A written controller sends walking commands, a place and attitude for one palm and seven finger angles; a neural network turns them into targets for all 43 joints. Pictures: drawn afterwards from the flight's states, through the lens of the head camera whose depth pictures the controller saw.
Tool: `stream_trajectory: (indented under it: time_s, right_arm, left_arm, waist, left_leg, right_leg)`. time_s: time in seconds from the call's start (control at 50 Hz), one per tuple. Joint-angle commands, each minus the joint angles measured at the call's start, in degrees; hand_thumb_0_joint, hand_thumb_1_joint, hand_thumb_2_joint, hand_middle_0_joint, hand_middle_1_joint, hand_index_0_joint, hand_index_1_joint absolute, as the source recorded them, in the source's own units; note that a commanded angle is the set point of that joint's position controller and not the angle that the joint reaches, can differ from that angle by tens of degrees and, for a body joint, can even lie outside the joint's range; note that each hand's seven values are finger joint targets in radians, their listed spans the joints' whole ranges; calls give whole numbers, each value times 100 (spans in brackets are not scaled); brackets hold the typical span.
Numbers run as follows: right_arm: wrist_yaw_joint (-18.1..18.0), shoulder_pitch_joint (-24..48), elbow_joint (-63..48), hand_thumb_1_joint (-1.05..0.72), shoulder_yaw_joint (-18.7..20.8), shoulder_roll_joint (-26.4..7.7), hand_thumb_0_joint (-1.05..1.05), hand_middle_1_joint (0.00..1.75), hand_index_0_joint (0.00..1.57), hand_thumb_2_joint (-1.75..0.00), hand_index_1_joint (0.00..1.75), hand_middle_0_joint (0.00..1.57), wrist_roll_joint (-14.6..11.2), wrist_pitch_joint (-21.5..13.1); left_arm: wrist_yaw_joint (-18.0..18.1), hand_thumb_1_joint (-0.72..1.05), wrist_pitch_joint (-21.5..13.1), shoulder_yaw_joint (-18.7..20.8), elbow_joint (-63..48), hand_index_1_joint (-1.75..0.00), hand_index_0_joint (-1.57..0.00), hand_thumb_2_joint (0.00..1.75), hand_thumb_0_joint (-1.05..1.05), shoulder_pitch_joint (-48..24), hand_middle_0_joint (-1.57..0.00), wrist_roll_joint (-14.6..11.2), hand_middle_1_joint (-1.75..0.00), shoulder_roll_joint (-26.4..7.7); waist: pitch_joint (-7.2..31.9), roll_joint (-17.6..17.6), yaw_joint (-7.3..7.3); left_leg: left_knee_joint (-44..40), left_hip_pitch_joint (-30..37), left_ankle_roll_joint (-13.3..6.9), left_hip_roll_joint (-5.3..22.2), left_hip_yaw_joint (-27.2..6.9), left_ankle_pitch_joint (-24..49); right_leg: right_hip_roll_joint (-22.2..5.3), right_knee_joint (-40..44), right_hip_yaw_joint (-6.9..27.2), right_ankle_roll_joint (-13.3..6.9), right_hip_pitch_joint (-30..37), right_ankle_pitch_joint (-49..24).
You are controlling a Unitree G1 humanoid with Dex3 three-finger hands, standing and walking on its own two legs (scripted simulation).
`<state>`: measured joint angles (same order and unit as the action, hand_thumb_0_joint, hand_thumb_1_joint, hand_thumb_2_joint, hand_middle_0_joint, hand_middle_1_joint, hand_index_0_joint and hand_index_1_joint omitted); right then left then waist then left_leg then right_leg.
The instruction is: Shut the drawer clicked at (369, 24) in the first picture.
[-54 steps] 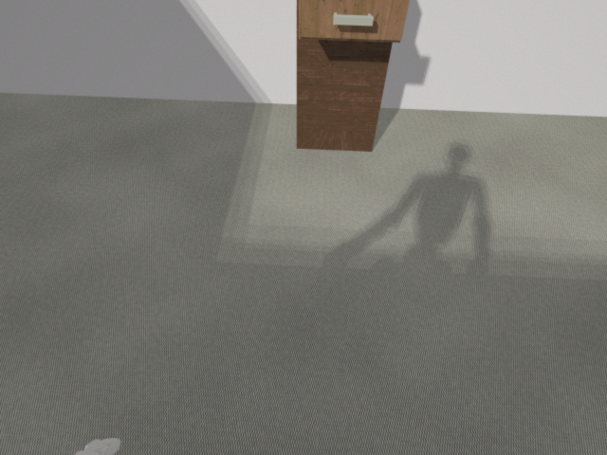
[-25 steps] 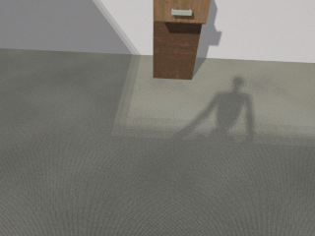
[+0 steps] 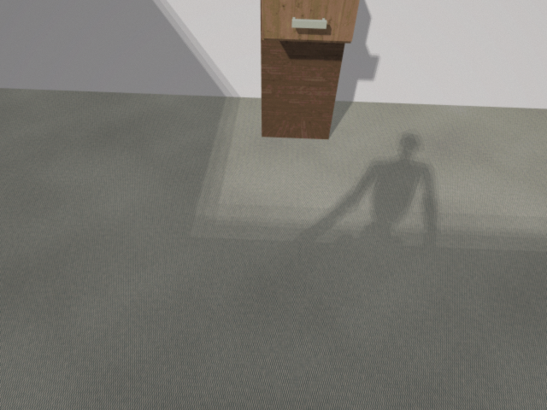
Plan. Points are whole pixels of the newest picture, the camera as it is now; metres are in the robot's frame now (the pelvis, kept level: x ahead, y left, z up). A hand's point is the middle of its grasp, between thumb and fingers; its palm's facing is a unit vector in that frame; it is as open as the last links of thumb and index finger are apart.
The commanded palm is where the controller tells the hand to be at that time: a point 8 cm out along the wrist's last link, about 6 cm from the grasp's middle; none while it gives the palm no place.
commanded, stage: look at it before walking up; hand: left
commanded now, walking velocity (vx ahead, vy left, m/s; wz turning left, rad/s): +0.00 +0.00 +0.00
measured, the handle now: (308, 21) +1.46 -0.07 +0.01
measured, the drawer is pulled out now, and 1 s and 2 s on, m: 0.30 0.30 0.30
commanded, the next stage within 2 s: walk to a spot facing it in 0.36 s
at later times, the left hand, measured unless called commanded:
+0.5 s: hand out of the picture +0.07 +0.25 -0.16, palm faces -0.02 -0.94 -0.34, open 7.4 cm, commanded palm none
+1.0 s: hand out of the picture +0.06 +0.13 -0.17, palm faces -0.09 -0.98 -0.16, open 7.4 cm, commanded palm none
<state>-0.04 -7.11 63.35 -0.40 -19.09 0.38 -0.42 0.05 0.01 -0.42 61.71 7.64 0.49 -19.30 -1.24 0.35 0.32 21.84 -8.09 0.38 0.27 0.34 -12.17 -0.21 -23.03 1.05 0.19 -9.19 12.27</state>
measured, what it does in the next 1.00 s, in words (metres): walks ahead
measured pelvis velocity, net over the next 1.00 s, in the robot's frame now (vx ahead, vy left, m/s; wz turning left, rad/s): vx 0.12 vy -0.03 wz -0.18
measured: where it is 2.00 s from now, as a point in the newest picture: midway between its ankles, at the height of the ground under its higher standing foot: (308, 323)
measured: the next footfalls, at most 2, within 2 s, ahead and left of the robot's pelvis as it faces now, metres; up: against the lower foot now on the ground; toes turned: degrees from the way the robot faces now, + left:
left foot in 1.18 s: +0.37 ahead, +0.07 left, +0.00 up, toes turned -6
right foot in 1.72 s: +0.51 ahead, -0.23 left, +0.00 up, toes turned -32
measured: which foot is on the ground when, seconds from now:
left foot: down 0.00-0.78, up 0.80-1.00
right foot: down 0.00-1.00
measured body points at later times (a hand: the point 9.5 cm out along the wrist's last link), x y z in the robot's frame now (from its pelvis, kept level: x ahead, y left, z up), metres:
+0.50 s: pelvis +0.00 +0.00 +0.00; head +0.01 +0.00 +0.45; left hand +0.08 +0.30 -0.13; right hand +0.08 -0.30 -0.13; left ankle +0.00 +0.12 -0.74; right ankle +0.00 -0.12 -0.74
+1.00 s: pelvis +0.12 -0.03 +0.00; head +0.14 -0.04 +0.45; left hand +0.06 +0.19 -0.15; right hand +0.13 -0.27 -0.16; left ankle +0.18 +0.09 -0.68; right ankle +0.02 -0.11 -0.74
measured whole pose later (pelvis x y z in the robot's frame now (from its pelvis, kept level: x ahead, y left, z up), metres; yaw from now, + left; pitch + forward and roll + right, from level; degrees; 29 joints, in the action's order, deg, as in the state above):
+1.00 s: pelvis +0.12 -0.03 +0.00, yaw -10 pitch +1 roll +0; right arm 1.0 -11.9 59.6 2.3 -10.8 1.0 0.1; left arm 0.4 -2.9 0.8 63.3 28.0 1.4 -6.4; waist -1.5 -0.2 -1.6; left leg 58.6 -32.5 2.7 5.6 5.0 -15.8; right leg 2.3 -21.3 1.7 -3.0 -3.3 18.8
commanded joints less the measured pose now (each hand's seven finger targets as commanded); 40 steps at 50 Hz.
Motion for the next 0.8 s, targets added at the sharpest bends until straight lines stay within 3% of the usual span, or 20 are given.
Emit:
stream_trajectory:
  time_s: [0.0,0.16,0.44,0.48,0.52,0.58,0.62,0.64,0.66,0.68,0.7,0.72,0.74,0.76,0.78]
  right_arm:
    - [-64,328,-354,-90,247,-1194,0,30,20,-90,30,20,3,-148]
    - [-68,322,-334,-90,236,-1219,0,30,20,-90,30,20,4,-167]
    - [-70,341,-315,-90,241,-1211,0,30,20,-90,30,20,1,-151]
    - [-50,-33,-159,-90,81,-530,0,30,20,-90,30,20,53,-61]
    - [-39,-225,-182,-90,129,-547,0,30,20,-90,30,20,81,2]
    - [-36,-395,-339,-90,249,-721,0,30,20,-90,30,20,106,13]
    - [-56,-692,-410,-90,360,-859,0,30,20,-90,30,20,93,-43]
    - [-70,-753,-434,-90,415,-918,0,30,20,-90,30,20,77,-85]
    - [-69,-820,-450,-90,446,-864,0,30,20,-90,30,20,77,-119]
    - [-71,-881,-450,-90,439,-746,0,30,20,-90,30,20,88,-149]
    - [-72,-799,-469,-90,426,-686,0,30,20,-90,30,20,82,-158]
    - [-76,-643,-499,-90,406,-564,0,30,20,-90,30,20,87,-163]
    - [-59,-500,-649,-90,354,-226,0,30,20,-90,30,20,38,-185]
    - [-4,7,-993,-90,265,69,0,30,20,-90,30,20,39,-266]
    - [-15,381,-1087,-90,299,-108,0,30,20,-90,30,20,74,-291]
  left_arm:
    - [53,90,-144,233,-345,-30,-20,90,0,-218,-20,19,-30,-1187]
    - [53,90,-135,225,-334,-30,-20,90,0,-202,-20,15,-30,-1179]
    - [58,90,-157,232,-279,-30,-20,90,0,-175,-20,21,-30,-1190]
    - [70,90,-31,90,-127,-30,-20,90,0,226,-20,15,-30,-518]
    - [11,90,65,128,-166,-30,-20,90,0,368,-20,60,-30,-499]
    - [-91,90,96,229,-397,-30,-20,90,0,534,-20,98,-30,-447]
    - [-141,90,40,266,-539,-30,-20,90,0,641,-20,96,-30,-244]
    - [-162,90,3,277,-608,-30,-20,90,0,688,-20,91,-30,-84]
    - [-180,90,-29,290,-681,-30,-20,90,0,601,-20,94,-30,0]
    - [-193,90,-76,313,-741,-30,-20,90,0,564,-20,97,-30,50]
    - [-204,90,-109,329,-681,-30,-20,90,0,796,-20,92,-30,93]
    - [-196,90,-148,362,-495,-30,-20,90,0,1379,-20,109,-30,169]
    - [-141,90,-232,456,-257,-30,-20,90,0,2092,-20,141,-30,-219]
    - [-43,90,-296,556,-53,-30,-20,90,0,2818,-20,77,-30,-708]
    - [36,90,-326,505,32,-30,-20,90,0,3037,-20,31,-30,-544]
  waist:
    - [203,68,-45]
    - [302,-105,-47]
    - [290,49,-41]
    - [387,3,-27]
    - [-38,-39,-30]
    - [-671,-302,-18]
    - [-580,-724,62]
    - [-509,-957,46]
    - [-507,-1047,86]
    - [-508,-875,77]
    - [-443,-750,-70]
    - [-267,-498,-349]
    - [-82,674,-613]
    - [-203,2044,-842]
    - [-376,1513,-926]
  left_leg:
    - [-332,3,-204,643,-558,580]
    - [-385,68,-208,674,-578,727]
    - [-372,170,-190,664,-557,837]
    - [-232,260,-72,637,-337,149]
    - [-295,-45,-124,663,-349,-1248]
    - [-524,-437,-329,905,-649,-2507]
    - [-763,-98,-640,1402,-1155,-2646]
    - [-821,126,-825,1739,-1326,-2325]
    - [-778,182,-940,1877,-1252,-1827]
    - [-562,145,-933,1858,-1035,-1156]
    - [-162,-140,-812,1748,-690,-734]
    - [696,-558,-549,1395,-160,-472]
    - [2441,-1783,-169,743,584,-602]
    - [3804,-3281,44,159,851,-2125]
    - [4270,-3489,-4,387,176,-2005]
  right_leg:
    - [-642,435,575,-194,-57,-549]
    - [-629,393,525,-177,40,-667]
    - [-667,458,549,-185,59,-878]
    - [-579,393,573,-119,-43,-68]
    - [-400,324,671,-175,-505,1277]
    - [-84,-167,632,-251,-1189,1936]
    - [185,-1137,180,-212,-1579,1510]
    - [196,-1597,-166,-153,-1757,1182]
    - [42,-1784,-252,-120,-1818,1292]
    - [-55,-1631,-301,-113,-1661,1404]
    - [-69,-1270,-373,-126,-1152,1229]
    - [-11,-615,-415,-198,-264,729]
    - [-797,196,1051,-543,948,647]
    - [-1971,978,3168,-1141,1532,-148]
    - [-2055,1008,3469,-1399,1312,-701]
